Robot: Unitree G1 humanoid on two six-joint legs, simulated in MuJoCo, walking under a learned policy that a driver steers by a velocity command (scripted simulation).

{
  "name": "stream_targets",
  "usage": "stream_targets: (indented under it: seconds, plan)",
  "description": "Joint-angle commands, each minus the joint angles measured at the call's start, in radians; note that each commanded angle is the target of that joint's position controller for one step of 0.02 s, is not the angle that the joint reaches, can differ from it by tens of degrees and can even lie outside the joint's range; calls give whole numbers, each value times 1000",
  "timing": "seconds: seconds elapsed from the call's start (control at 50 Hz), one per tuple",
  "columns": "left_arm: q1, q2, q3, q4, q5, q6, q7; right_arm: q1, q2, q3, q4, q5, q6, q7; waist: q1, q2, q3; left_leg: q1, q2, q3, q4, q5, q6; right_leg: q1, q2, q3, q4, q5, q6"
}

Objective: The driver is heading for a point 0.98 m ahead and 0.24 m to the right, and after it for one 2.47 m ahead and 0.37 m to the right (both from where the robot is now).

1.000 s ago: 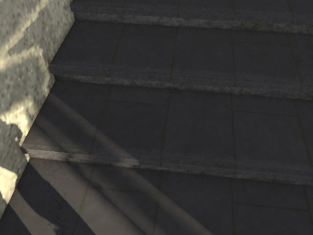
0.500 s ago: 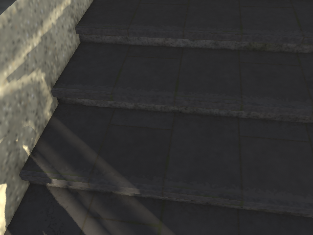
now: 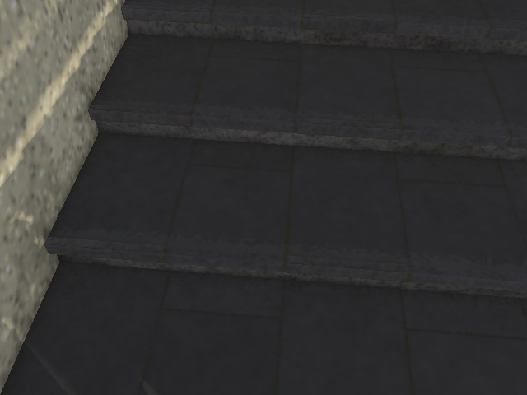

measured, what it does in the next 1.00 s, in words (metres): climbs: right foot 0.11 m higher, then left foot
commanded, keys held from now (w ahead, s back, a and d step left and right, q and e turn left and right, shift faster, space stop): w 0.86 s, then w+e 0.14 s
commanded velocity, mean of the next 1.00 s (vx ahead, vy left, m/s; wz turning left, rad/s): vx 0.50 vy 0.00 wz -0.02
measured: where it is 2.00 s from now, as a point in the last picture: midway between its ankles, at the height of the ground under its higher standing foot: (293, 143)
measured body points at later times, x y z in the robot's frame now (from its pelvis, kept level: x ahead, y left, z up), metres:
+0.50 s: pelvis +0.31 -0.07 +0.02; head +0.35 -0.06 +0.47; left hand +0.54 +0.11 -0.06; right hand +0.22 -0.30 -0.11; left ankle +0.07 +0.08 -0.67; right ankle +0.48 -0.17 -0.61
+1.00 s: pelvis +0.58 -0.06 +0.13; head +0.58 -0.07 +0.58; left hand +0.51 +0.16 -0.01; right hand +0.77 -0.26 +0.02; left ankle +0.66 +0.08 -0.48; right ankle +0.47 -0.17 -0.61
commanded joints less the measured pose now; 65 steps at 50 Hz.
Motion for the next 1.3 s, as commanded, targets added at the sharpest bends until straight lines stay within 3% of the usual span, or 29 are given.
stream_targets:
  seconds: [0.02, 0.1, 0.2, 0.28, 0.34, 0.38, 0.44, 0.46, 0.48, 0.5, 0.52, 0.54, 0.56, 0.58, 0.62, 0.7, 0.78, 0.88, 1.0, 1.04, 1.06, 1.1, 1.12, 1.14, 1.16, 1.18, 1.2, 1.24, 1.3]
  plan:
    - [104, -77, -42, -57, -1, 23, 3, 1, 19, 9, 14, 15, -27, 4, 93, 52, 71, 15, 192, -257, -426, -8, 79, -182, -65, 61, -92, 56, -25]
    - [-42, 25, -23, -106, 41, 22, 3, 19, -63, 6, 18, 11, -42, -33, 71, 109, 42, 27, 158, -150, -531, 219, 106, -151, -102, -76, -407, 248, 92]
    - [-165, -43, -34, -105, -10, 33, 11, 302, -69, 9, 80, -1, 11, -62, -53, 86, 105, 516, 344, -402, -485, 10, 189, -775, -133, -53, 53, -29, 166]
    - [-267, -90, -57, -172, -12, 6, -8, 366, -20, 18, 80, -8, 47, -89, -71, 89, 154, 641, 357, -375, -430, -10, 152, -1063, -156, -54, 285, -192, 191]
    - [-424, -125, -104, -301, 14, -23, -28, 323, -26, 21, 64, 5, 61, -114, -66, 65, 178, 409, 275, -243, -494, 46, 83, -874, -195, -173, -15, -111, 194]
    - [-467, -110, -110, -331, 21, -32, -42, 284, -84, 0, 47, 44, 51, -111, -57, 58, 118, 111, 249, -161, -704, 174, 99, -231, -157, -272, -443, 42, 158]
    - [-163, 6, -37, -258, -3, -29, -29, 290, -199, -16, 62, 21, 44, -77, 123, 291, -92, 451, 267, -90, -371, 1360, 59, 101, 54, -365, -591, -81, 70]
    - [9, 84, 1, -214, -13, -23, -22, 248, -209, -17, 51, 13, 50, -70, 227, 350, -145, 525, 253, -97, -163, 1528, 23, 242, 79, -310, -773, -34, 26]
    - [164, 185, 37, -161, 17, -10, -20, 210, -183, -13, 15, 17, 45, -74, 272, 314, -234, 391, 234, -156, 93, 1280, -15, 476, -18, -82, -823, 57, -12]
    - [268, 302, 74, -86, 61, -9, -22, 361, 39, 28, -19, 13, 16, -57, 133, -233, -446, 0, -9, -205, 542, 238, -71, 833, -339, 549, -1103, -11, -196]
    - [298, 217, 52, -77, 75, 1, -5, 338, -14, 10, 16, 12, -25, -24, 156, -226, -554, -32, -77, -428, 824, -34, -54, 845, -378, 835, -1332, 20, -179]
    - [202, 144, 37, -70, 61, -2, -5, 234, -22, -11, -42, 53, -28, -10, 111, -165, -376, -158, -57, -433, 958, -38, -43, 705, -374, 689, -1337, -72, -122]
    - [122, 59, 18, -60, 30, -9, -15, 118, -20, -3, -97, 57, -20, -13, 79, -48, -191, -237, 5, -348, 961, -23, -13, 531, -340, 518, -1299, -143, -61]
    - [74, -16, 1, -29, 36, -22, -23, 2, -32, -6, -154, 45, -11, -21, 54, 38, -88, -255, 63, -322, 918, 51, 22, 360, -304, 345, -1293, -120, -26]
    - [64, -63, -7, 39, 65, -37, -33, 16, -8, -1, -185, 51, 17, -26, -22, 1, -38, -210, 103, -327, 967, 76, 80, 219, -236, 158, -1327, -100, -13]
    - [88, -14, 7, 102, 26, -45, -29, 30, 15, 19, -207, 43, 48, -35, -82, 3, 49, -409, 93, -348, 878, 115, 91, 239, -193, -8, -1438, -56, 1]
    - [107, 35, 11, 99, 40, -49, 11, -113, -49, 3, -240, 15, 44, -37, -47, -19, 26, -398, 124, -239, 604, 283, -23, 280, -178, -111, -1528, 131, -26]
    - [285, 41, 11, 144, 55, -8, 35, -244, 5, 6, -221, 28, 54, -32, 58, -24, 45, -617, 156, -167, 622, 247, -73, 578, -264, -1, -1494, 58, -70]
    - [433, 0, 17, 158, 35, 45, 73, -450, 34, 18, -297, 19, -5, 1, 120, 11, 137, -920, 166, -157, 579, -38, -113, 926, -285, 70, -1434, 121, -41]
    - [487, -12, 17, 171, 24, 63, 90, -566, 89, 52, -369, 9, -41, 22, 137, -38, 118, -861, 130, -129, 438, -206, -98, 1003, -260, 72, -1349, 382, -7]
    - [445, -17, 11, 162, 34, 69, 92, -517, 68, 50, -375, 18, -53, 26, 81, -51, 63, -634, 79, -121, 237, -252, -78, 953, -204, 22, -1253, 681, 32]
    - [300, 117, 31, 111, 45, 73, 74, -167, -81, -14, -281, 52, -62, 15, -96, -108, -155, 88, 35, -150, -305, 154, -61, 787, -168, -5, -979, 1048, 83]
    - [195, 167, 49, 58, 20, 55, 65, 6, -146, -48, -189, 68, -39, -5, -152, -100, -189, 394, 80, -200, -440, 374, -75, 610, -139, -1, -825, 839, 94]
    - [93, 86, 38, 3, 42, 13, 43, 143, -203, -63, -119, 60, -10, -27, -157, 94, -141, 844, 227, -286, -325, 868, -106, 71, -32, -13, -563, -113, 94]
    - [164, -85, 12, 5, 47, -50, 25, 234, -259, -65, -123, -16, 30, -57, -105, 371, -211, 1161, 432, -401, 87, 1850, -78, -406, 67, 54, -208, -464, 106]
    - [192, -32, 31, 12, 7, -78, -7, 291, -171, -45, -145, -56, 71, -69, -157, 297, -346, 1095, 504, -409, 68, 1904, 26, -456, 67, 126, 19, -422, 125]
    - [75, -3, 42, -57, -25, -74, -9, 291, -161, -52, -151, -50, 87, -67, -178, 268, -341, 1040, 477, -414, -40, 1462, 93, -520, 38, 58, 99, -329, 143]
    - [-129, -117, 2, -162, -60, 0, 7, 154, -41, -30, -119, -27, 87, -70, -108, 276, -49, 805, 431, -355, -229, 926, 109, -760, -18, -102, 414, -423, 165]
    - [-180, -217, -59, -304, -32, 42, 1, -39, 70, 3, -62, 13, 69, -66, 82, 184, 240, 237, 287, -64, -427, 676, -49, -604, -69, -148, 194, -430, 114]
